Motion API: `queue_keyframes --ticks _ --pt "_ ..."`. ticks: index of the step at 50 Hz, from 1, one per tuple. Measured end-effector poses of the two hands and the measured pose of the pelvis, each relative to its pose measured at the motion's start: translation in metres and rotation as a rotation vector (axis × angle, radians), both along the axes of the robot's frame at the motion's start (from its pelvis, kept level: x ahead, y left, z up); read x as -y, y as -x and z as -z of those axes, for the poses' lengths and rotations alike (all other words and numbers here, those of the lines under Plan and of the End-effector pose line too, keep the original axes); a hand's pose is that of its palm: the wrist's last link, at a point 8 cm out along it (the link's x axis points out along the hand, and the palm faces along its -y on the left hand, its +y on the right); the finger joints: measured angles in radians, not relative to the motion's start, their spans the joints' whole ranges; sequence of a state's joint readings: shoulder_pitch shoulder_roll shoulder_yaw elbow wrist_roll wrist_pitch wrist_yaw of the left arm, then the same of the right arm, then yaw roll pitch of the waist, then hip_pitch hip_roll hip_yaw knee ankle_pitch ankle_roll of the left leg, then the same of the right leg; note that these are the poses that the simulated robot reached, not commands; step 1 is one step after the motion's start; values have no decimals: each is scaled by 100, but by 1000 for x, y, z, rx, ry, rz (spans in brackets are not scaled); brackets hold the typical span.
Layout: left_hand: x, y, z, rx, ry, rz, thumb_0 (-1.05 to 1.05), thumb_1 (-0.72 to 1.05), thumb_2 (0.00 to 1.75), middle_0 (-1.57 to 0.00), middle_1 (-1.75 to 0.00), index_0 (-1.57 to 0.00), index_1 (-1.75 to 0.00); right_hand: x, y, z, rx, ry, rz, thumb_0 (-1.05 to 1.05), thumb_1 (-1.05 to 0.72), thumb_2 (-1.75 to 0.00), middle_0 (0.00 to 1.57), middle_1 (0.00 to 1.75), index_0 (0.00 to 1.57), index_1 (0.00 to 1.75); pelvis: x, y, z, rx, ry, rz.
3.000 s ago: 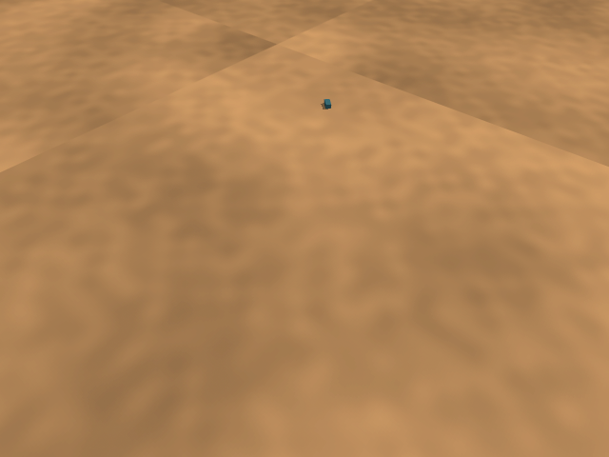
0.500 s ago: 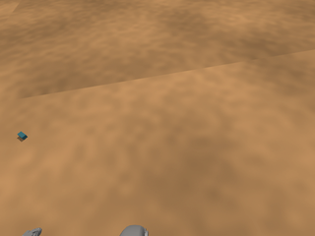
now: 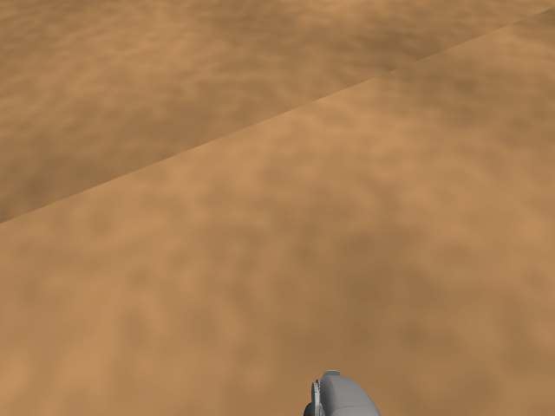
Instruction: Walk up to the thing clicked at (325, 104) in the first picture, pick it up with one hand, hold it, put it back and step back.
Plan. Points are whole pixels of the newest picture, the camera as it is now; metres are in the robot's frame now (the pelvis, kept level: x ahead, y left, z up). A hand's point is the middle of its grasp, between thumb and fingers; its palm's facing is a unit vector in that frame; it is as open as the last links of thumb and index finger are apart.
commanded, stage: walk up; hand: left
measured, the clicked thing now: out of the picture +0.55 +1.03 -0.74
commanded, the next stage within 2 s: none
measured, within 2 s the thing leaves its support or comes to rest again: neither
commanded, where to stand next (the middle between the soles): +0.13 +1.03 m, yaw -30 degrees
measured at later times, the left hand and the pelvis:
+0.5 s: hand out of the picture +0.18 +0.57 -0.14, palm faces -0.14 -0.76 -0.63, open 7.4 cm; pelvis +0.06 +0.24 -0.04, yaw -9 degrees
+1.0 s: hand out of the picture +0.26 +0.72 -0.11, palm faces -0.19 -0.78 -0.59, open 7.4 cm; pelvis +0.10 +0.45 -0.02, yaw -14 degrees
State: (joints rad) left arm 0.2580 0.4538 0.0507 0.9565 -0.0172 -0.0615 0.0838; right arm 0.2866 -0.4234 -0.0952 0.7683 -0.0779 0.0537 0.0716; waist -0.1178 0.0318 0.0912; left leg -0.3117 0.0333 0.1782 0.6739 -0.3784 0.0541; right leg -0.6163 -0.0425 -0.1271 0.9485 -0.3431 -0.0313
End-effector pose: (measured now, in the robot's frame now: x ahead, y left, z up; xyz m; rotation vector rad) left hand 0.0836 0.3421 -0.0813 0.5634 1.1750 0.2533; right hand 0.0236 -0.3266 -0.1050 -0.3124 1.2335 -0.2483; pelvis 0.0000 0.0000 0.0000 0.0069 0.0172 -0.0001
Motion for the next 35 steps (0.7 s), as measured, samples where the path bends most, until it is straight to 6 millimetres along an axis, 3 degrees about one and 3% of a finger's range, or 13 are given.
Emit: queue_keyframes --ticks 4,8,14,20,24,26,31,35 --pt "-19 -41 -5 66 -37 64 0 90 90 -21 -30 -21 -30 -21 -8 27 5 -26 50 1 -90 -90 21 30 21 30 -25 -22 15 17 -1 40" --pt "-50 -55 -13 132 -73 42 0 90 90 -21 -30 -21 -30 -58 -37 42 22 -59 23 1 -91 -90 21 29 20 30 -53 -32 20 45 53 44" --pt "-102 -61 -29 158 -80 41 0 90 90 -21 -30 -21 -30 -110 -83 31 96 -89 -41 1 -91 -90 21 30 21 30 -104 -44 12 50 30 77" --pt "-181 -74 -18 111 -92 89 0 90 90 -21 -30 -21 -30 -153 -99 18 136 -22 -28 0 -91 -90 21 30 21 30 -174 -56 22 19 18 126" --pt "-249 -92 5 83 -100 109 1 90 90 -21 -30 -21 -30 -193 -91 15 121 65 5 0 -91 -90 21 29 21 30 -231 -63 38 14 1 149" --pt "-271 -102 15 53 -103 95 1 90 90 -21 -30 -21 -30 -219 -77 11 107 85 27 0 -91 -90 21 29 20 30 -253 -68 37 15 10 175" --pt "-286 -133 18 7 -26 143 1 90 90 -20 -30 -21 -30 -283 -38 -5 25 68 134 0 -91 -90 21 29 21 30 -292 -80 14 -4 30 186" --pt "-291 -156 16 -1 26 205 1 90 90 -21 -30 -21 -30 -324 -19 -7 -16 46 186 0 -90 -90 21 30 21 30 -323 -88 6 -3 22 214"
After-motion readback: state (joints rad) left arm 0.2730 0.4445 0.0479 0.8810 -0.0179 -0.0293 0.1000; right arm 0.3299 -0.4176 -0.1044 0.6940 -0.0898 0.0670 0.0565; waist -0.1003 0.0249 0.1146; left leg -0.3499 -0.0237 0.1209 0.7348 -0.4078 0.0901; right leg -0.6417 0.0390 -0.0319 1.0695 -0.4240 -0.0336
